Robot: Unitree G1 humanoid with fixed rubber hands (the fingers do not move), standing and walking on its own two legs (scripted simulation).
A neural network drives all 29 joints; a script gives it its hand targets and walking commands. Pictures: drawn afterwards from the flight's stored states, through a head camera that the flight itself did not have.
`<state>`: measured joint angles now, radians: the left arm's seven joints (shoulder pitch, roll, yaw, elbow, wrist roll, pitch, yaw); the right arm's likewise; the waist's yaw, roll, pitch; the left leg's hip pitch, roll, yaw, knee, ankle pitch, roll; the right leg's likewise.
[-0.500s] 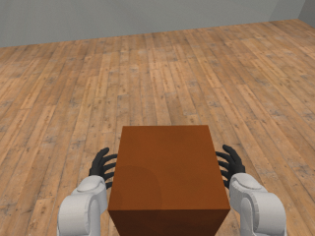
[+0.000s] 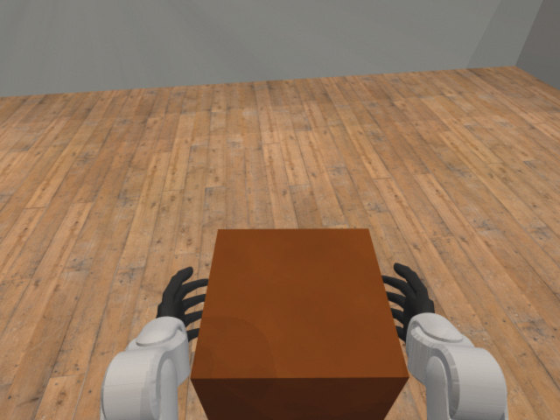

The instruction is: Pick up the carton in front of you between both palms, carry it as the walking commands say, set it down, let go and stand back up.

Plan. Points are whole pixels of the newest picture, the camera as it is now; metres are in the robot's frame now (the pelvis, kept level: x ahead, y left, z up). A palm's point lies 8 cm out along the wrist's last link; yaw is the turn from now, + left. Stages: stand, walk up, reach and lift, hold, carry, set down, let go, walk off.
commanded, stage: carry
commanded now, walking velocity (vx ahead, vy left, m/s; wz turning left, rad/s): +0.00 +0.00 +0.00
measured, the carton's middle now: (293, 341) +0.26 +0.00 +0.02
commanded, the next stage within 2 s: hold in 2.00 s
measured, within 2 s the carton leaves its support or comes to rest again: neither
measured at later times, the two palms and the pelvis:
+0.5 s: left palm (171, 368) +0.20 +0.15 +0.07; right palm (421, 362) +0.21 -0.15 +0.07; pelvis -0.05 +0.00 +0.01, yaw +0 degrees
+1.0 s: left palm (181, 355) +0.23 +0.15 +0.04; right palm (406, 349) +0.24 -0.15 +0.03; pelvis -0.05 +0.00 +0.00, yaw +0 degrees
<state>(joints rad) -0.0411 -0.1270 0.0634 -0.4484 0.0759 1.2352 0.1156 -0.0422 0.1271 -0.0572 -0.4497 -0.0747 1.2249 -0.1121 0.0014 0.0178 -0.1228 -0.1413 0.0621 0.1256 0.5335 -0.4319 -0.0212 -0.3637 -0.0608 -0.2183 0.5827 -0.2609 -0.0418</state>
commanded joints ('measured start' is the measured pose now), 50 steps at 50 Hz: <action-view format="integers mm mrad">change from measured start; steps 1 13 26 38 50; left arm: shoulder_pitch -404 -429 -418 -557 -533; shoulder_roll -841 -811 -756 -728 -869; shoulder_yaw -666 -630 -542 -387 -506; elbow -102 67 236 531 452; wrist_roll -334 -251 -151 -49 -118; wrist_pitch -16 -84 -321 -594 -549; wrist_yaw -181 -232 -259 -277 -307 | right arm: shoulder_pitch -400 -412 -398 -524 -522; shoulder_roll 856 833 789 754 898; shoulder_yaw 678 633 557 385 526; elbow -100 77 262 552 477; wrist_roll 335 251 146 29 111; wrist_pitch -6 -74 -304 -573 -532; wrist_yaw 168 221 238 253 291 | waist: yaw -3 -4 0 3 -3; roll -22 -5 -30 -23 -28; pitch -216 -33 -172 -154 -239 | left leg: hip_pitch -49 -167 -130 -143 -99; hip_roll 99 90 70 73 78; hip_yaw -66 -92 -90 -94 -93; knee -70 -165 -125 -128 -76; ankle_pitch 454 166 134 145 276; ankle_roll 18 33 45 47 44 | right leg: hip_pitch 237 138 186 177 229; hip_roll -111 -111 -129 -124 -127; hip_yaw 120 146 169 159 141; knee -37 -144 -190 -177 -106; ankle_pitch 444 167 102 135 347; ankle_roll -3 14 11 11 -2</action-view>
